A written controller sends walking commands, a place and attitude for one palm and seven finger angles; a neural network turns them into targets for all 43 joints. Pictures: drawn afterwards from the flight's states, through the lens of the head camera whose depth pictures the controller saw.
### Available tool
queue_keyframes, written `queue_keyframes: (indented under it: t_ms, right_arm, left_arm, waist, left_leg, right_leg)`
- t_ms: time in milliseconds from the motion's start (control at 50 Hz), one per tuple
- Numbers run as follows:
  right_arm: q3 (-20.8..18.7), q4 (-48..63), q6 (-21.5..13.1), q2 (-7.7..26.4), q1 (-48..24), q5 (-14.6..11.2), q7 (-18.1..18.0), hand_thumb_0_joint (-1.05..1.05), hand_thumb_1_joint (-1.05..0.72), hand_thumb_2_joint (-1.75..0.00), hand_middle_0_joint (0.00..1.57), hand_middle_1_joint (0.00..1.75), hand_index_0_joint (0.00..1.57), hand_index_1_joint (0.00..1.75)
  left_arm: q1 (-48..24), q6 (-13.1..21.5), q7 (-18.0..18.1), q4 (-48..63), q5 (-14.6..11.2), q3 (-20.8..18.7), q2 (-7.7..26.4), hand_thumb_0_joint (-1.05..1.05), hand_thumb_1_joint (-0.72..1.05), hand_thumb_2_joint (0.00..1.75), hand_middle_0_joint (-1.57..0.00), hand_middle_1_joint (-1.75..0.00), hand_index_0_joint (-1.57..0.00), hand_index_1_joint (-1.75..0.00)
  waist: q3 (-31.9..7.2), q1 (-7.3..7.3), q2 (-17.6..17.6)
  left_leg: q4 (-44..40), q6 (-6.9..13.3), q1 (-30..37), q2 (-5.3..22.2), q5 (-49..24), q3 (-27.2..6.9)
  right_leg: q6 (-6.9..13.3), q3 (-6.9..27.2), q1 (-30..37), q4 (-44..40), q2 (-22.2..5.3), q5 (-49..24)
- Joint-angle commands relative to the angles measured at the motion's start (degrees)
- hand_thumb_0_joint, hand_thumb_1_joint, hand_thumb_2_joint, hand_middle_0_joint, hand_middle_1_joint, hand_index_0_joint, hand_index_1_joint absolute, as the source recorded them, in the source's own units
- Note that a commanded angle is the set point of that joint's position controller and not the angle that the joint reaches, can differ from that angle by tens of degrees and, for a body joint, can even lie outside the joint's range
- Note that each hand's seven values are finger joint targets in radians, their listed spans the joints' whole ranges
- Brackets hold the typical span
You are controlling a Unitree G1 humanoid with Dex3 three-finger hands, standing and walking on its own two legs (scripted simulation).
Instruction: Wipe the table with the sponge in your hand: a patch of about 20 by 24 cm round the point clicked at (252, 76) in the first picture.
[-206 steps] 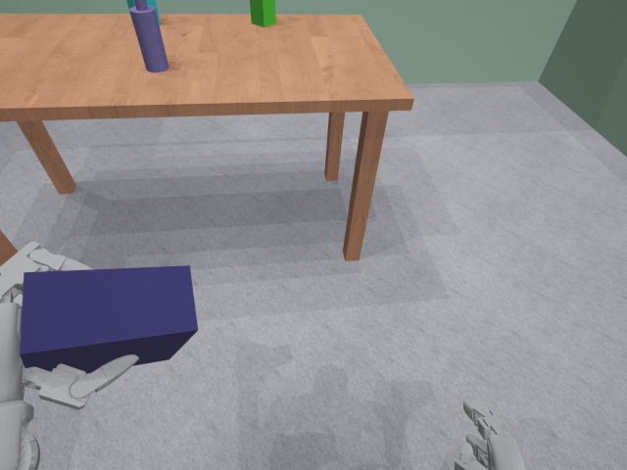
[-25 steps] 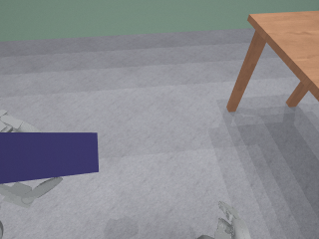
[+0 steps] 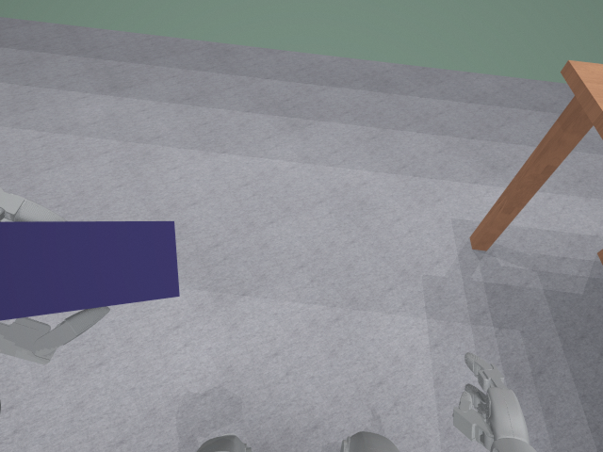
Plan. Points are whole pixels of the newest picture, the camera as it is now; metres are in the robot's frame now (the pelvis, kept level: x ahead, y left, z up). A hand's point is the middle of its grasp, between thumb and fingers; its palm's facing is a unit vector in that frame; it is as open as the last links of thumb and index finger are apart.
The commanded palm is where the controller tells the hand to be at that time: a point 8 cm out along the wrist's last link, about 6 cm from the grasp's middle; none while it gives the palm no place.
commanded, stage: walk to a spot facing it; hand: left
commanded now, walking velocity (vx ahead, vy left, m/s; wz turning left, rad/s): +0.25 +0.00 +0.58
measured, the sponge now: (106, 268) +0.25 +0.20 +0.17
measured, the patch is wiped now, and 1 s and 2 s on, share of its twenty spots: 0.00 0.00 0.00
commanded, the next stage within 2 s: none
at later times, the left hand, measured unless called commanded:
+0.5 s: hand (70, 285) +0.22 +0.21 +0.19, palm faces +0.61 -0.65 -0.46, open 10.5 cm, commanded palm +0.14 +0.24 +0.20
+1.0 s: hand (45, 397) +0.14 +0.19 +0.20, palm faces +0.76 -0.38 -0.52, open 10.5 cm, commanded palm +0.07 +0.20 +0.20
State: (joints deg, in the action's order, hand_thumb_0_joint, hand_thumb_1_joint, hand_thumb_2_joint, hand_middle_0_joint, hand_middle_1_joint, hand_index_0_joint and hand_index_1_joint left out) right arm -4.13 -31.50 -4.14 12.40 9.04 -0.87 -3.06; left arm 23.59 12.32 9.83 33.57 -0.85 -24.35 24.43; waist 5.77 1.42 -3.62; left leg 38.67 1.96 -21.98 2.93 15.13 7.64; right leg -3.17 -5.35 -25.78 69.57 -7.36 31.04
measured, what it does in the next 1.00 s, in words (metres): steps to the right, turning left: right foot, then left foot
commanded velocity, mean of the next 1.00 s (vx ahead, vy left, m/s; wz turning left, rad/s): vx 0.04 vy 0.00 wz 0.60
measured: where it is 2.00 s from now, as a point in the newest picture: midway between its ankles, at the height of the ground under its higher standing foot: outside the picture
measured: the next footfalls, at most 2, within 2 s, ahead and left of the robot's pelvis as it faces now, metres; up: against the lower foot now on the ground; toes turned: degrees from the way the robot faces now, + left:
right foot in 0.24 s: +0.15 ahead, -0.16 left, +0.00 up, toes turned +0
left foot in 0.64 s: +0.10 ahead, +0.08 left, +0.00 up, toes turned +31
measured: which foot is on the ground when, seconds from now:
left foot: down 0.00-0.24, up 0.26-0.62, down 0.64-0.96, up 0.98-1.00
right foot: up 0.00-0.22, down 0.24-0.62, up 0.64-0.92, down 0.94-1.00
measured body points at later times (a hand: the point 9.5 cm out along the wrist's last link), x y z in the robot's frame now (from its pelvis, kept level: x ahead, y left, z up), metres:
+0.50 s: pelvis +0.08 -0.07 +0.03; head +0.13 -0.08 +0.47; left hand +0.18 +0.24 +0.22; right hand +0.34 -0.26 -0.06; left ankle +0.06 +0.07 -0.65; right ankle +0.11 -0.16 -0.72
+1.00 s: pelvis +0.11 -0.12 +0.01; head +0.16 -0.13 +0.45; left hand +0.09 +0.21 +0.23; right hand +0.36 -0.18 -0.11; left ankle +0.06 +0.04 -0.70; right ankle +0.18 -0.18 -0.72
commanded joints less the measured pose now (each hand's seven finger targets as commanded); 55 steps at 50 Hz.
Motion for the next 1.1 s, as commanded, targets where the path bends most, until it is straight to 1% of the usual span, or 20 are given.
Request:
queue_keyframes:
  t_ms: [0, 180, 200, 220, 240, 260, 300, 360, 500, 560, 580, 620, 660, 740, 880, 900, 940, 960, 1020, 1080]
  right_arm:
    - [-0.7, 6.5, -3.5, 5.6, -1.2, -0.6, 0.9, 0.00, -0.90, -0.90, 0.20, 0.30, 0.20, 0.30]
    - [1.6, 5.0, -4.4, 4.7, -1.7, 0.0, -0.7, 0.00, -0.90, -0.90, 0.20, 0.30, 0.20, 0.30]
    - [2.0, 4.4, -4.0, 4.0, -1.5, -0.1, -0.9, 0.00, -0.90, -0.90, 0.20, 0.30, 0.20, 0.30]
    - [2.4, 4.6, -3.4, 2.1, -1.3, -0.1, -1.0, 0.00, -0.90, -0.90, 0.20, 0.30, 0.20, 0.30]
    - [2.1, 4.7, -3.9, 3.9, -3.4, 0.6, -1.5, 0.00, -0.90, -0.90, 0.20, 0.30, 0.20, 0.30]
    - [1.5, 4.5, -4.1, 5.0, -4.1, 1.2, -1.2, 0.00, -0.90, -0.90, 0.20, 0.30, 0.20, 0.30]
    - [2.9, 3.1, -2.8, 3.7, -5.5, 1.4, -0.9, 0.00, -0.90, -0.90, 0.20, 0.30, 0.20, 0.30]
    - [2.7, 4.0, -1.8, 3.3, -6.8, 1.2, -1.6, 0.00, -0.90, -0.90, 0.20, 0.30, 0.20, 0.30]
    - [1.5, 9.5, -0.2, 2.9, -3.7, 1.4, -1.5, 0.00, -0.90, -0.90, 0.20, 0.30, 0.20, 0.30]
    - [0.6, 9.4, 0.6, 3.8, -1.0, 1.0, -1.6, 0.00, -0.90, -0.90, 0.20, 0.30, 0.20, 0.30]
    - [0.4, 9.7, 0.7, 4.2, -0.2, 0.7, -1.7, 0.00, -0.90, -0.90, 0.20, 0.30, 0.20, 0.30]
    - [-0.5, 9.7, -1.2, 7.5, -0.2, 0.5, -0.6, 0.00, -0.90, -0.90, 0.20, 0.30, 0.20, 0.30]
    - [-1.3, 8.2, -2.2, 7.5, -0.1, -0.4, 0.4, 0.00, -0.90, -0.90, 0.20, 0.30, 0.20, 0.30]
    - [-0.2, 7.5, -3.8, 6.3, -1.0, -0.3, 1.8, 0.00, -0.90, -0.90, 0.20, 0.30, 0.20, 0.30]
    - [1.3, 5.7, -5.1, 5.3, -0.9, -0.2, 0.6, 0.00, -0.90, -0.90, 0.20, 0.30, 0.20, 0.30]
    - [1.7, 5.5, -4.9, 4.9, -1.3, -0.2, 0.4, 0.00, -0.90, -0.90, 0.20, 0.30, 0.20, 0.30]
    - [2.4, 6.2, -4.5, 2.9, -2.3, -0.5, -0.4, 0.00, -0.90, -0.90, 0.20, 0.30, 0.20, 0.30]
    - [1.0, 5.5, -4.9, 5.4, -1.4, -0.5, -0.5, 0.00, -0.90, -0.90, 0.20, 0.30, 0.20, 0.30]
    - [3.2, 4.3, -3.0, 2.9, -5.2, 0.8, -1.0, 0.00, -0.90, -0.90, 0.20, 0.30, 0.20, 0.30]
    - [2.6, 5.2, -2.6, 3.8, -6.4, 1.0, -2.4, 0.00, -0.90, -0.90, 0.20, 0.30, 0.20, 0.30]
  left_arm:
    - [3.1, 3.9, -0.4, 19.3, -1.2, -5.7, 7.1, 0.00, 0.10, 1.30, -1.20, -1.60, -1.20, -1.60]
    - [1.4, 0.5, -0.8, 7.9, -1.6, -2.9, 3.3, 0.00, 0.10, 1.30, -1.20, -1.60, -1.20, -1.60]
    - [-0.2, -0.3, -0.8, 5.5, -1.0, -2.9, 4.0, 0.00, 0.10, 1.30, -1.20, -1.60, -1.20, -1.60]
    - [-2.3, -1.2, -0.4, 4.3, -0.3, -3.2, 6.8, 0.00, 0.10, 1.30, -1.20, -1.60, -1.20, -1.60]
    - [-4.9, -1.9, 0.4, 3.4, -1.3, -4.8, 9.6, 0.00, 0.10, 1.30, -1.20, -1.60, -1.20, -1.60]
    - [-7.2, -1.8, 0.5, 4.9, -1.0, -3.5, 8.4, 0.00, 0.10, 1.30, -1.20, -1.60, -1.20, -1.60]
    - [-4.5, 0.0, -0.2, 6.1, -0.9, -2.4, 7.4, 0.00, 0.10, 1.30, -1.20, -1.60, -1.20, -1.60]
    - [-4.4, 0.6, 0.1, 8.6, -0.9, -1.5, 6.6, 0.00, 0.10, 1.30, -1.20, -1.60, -1.20, -1.60]
    - [5.8, 0.1, 2.2, 14.0, -2.2, -6.6, 8.1, 0.00, 0.10, 1.30, -1.20, -1.60, -1.20, -1.60]
    - [5.7, -0.2, 2.4, 14.3, -2.7, -5.5, 6.9, 0.00, 0.10, 1.30, -1.20, -1.60, -1.20, -1.60]
    - [3.9, 0.4, 2.4, 16.0, -3.0, -5.1, 6.9, 0.00, 0.10, 1.30, -1.20, -1.60, -1.20, -1.60]
    - [2.5, 3.1, 1.4, 18.8, -3.0, -5.3, 8.5, 0.00, 0.10, 1.30, -1.20, -1.60, -1.20, -1.60]
    - [5.0, 2.7, -0.2, 13.9, -1.4, -6.6, 9.9, 0.00, 0.10, 1.30, -1.20, -1.60, -1.20, -1.60]
    - [8.2, 2.2, -0.7, 20.9, -2.4, -5.0, 7.3, 0.00, 0.10, 1.30, -1.20, -1.60, -1.20, -1.60]
    - [5.1, -0.1, -1.2, 11.5, -3.4, -4.5, 5.7, 0.00, 0.10, 1.30, -1.20, -1.60, -1.20, -1.60]
    - [2.8, -0.4, -1.3, 9.3, -3.0, -4.5, 5.6, 0.00, 0.10, 1.30, -1.20, -1.60, -1.20, -1.60]
    - [-1.9, -2.0, -0.2, 6.1, -2.0, -5.8, 10.5, 0.00, 0.10, 1.30, -1.20, -1.60, -1.20, -1.60]
    - [-3.4, -2.7, 0.1, 5.7, -3.3, -3.8, 8.2, 0.00, 0.10, 1.30, -1.20, -1.60, -1.20, -1.60]
    - [-1.9, -1.5, -0.3, 5.9, -1.8, -2.6, 6.9, 0.00, 0.10, 1.30, -1.20, -1.60, -1.20, -1.60]
    - [-2.3, -0.5, 0.2, 7.4, -1.4, -2.4, 7.3, 0.00, 0.10, 1.30, -1.20, -1.60, -1.20, -1.60]
  waist:
    - [-12.0, -1.37, 18.7]
    - [-11.3, -2.62, 13.3]
    - [-11.2, -3.00, 5.9]
    - [-10.7, -3.24, -12.4]
    - [-9.8, -3.64, -19.0]
    - [-9.3, -2.76, -13.4]
    - [-6.1, -2.56, -5.8]
    - [-7.5, -1.82, -5.9]
    - [-13.6, -4.17, -8.0]
    - [-16.6, -1.01, -3.5]
    - [-18.8, 0.89, 2.4]
    - [-17.0, -0.94, 25.2]
    - [-14.7, -0.81, 17.2]
    - [-14.2, -1.09, 21.1]
    - [-12.9, -2.01, 16.0]
    - [-12.4, -2.37, 11.6]
    - [-11.1, -1.90, -14.6]
    - [-12.3, -2.42, -16.5]
    - [-9.3, -1.74, -5.5]
    - [-9.2, -2.00, -4.9]
  left_leg:
    - [-18.8, 10.7, 13.7, 14.4, -11.0, -23.0]
    - [-12.7, 4.8, 2.2, 8.7, 2.3, -15.4]
    - [-4.0, 2.7, -3.3, 5.5, 7.8, -12.4]
    - [13.7, -1.0, -16.3, -1.7, 18.7, -4.9]
    - [30.6, -3.0, -21.1, -3.1, 20.0, -7.0]
    - [36.4, -3.5, -19.9, -1.5, 16.2, -9.9]
    - [40.3, -5.4, -18.6, 1.1, 10.4, -8.5]
    - [30.5, -6.1, -12.7, 1.6, 9.0, -4.8]
    - [2.8, -5.2, -4.0, -0.2, 9.3, 3.5]
    - [-10.5, -4.8, 6.4, -3.1, 0.9, 4.2]
    - [-15.1, -3.4, 14.4, -1.6, -8.5, 1.7]
    - [-15.2, 11.6, 26.5, 22.6, -61.0, -33.0]
    - [-11.9, 12.4, 26.3, 20.4, -55.1, -29.6]
    - [-14.9, 6.3, 11.2, 10.7, -35.5, -15.7]
    - [-11.6, 4.4, 4.2, 10.0, -18.9, -18.8]
    - [-8.2, 2.6, 2.3, 8.2, -13.5, -17.9]
    - [17.7, -4.2, -11.9, -4.6, 17.6, -6.8]
    - [29.9, -4.8, -9.2, -4.1, 18.0, -11.0]
    - [38.5, -6.5, -10.4, -1.6, 10.0, -8.5]
    - [26.7, -6.0, -5.1, -0.3, 10.4, -5.7]
  right_leg:
    - [-1.4, 2.6, -12.3, -1.9, -0.7, -4.5]
    - [-2.1, -5.7, 15.3, -39.6, 6.7, -10.6]
    - [-0.3, -1.0, 20.9, -47.0, 2.5, -10.6]
    - [5.2, 17.9, 27.3, -54.5, -12.5, -6.0]
    - [10.2, 32.0, 24.3, -57.6, -23.4, -9.1]
    - [11.4, 32.0, 21.2, -57.5, -23.2, -10.6]
    - [10.0, 14.9, 19.0, -53.0, -18.0, -27.7]
    - [7.6, 0.4, 20.2, -49.3, -14.9, -44.7]
    - [8.8, -3.4, 24.7, -43.0, -15.8, -54.1]
    - [5.6, -6.5, 22.5, -31.1, -14.1, -54.3]
    - [3.0, -7.3, 17.4, -20.2, -11.5, -48.6]
    - [-1.7, -2.0, -8.7, 0.2, 2.2, 11.3]
    - [-1.8, 3.7, -15.4, -0.4, 0.9, 7.8]
    - [-2.5, 0.2, -0.6, -13.6, 3.4, -7.0]
    - [-3.0, -1.5, 14.4, -36.2, 7.4, -10.6]
    - [-2.6, -0.7, 17.8, -44.4, 5.9, -15.5]
    - [7.1, 23.5, 21.3, -53.1, -17.4, -33.2]
    - [8.6, 25.9, 16.4, -54.8, -20.6, -31.9]
    - [8.5, 8.6, 15.2, -50.9, -13.9, -35.9]
    - [8.2, 2.7, 14.5, -51.5, -13.2, -34.7]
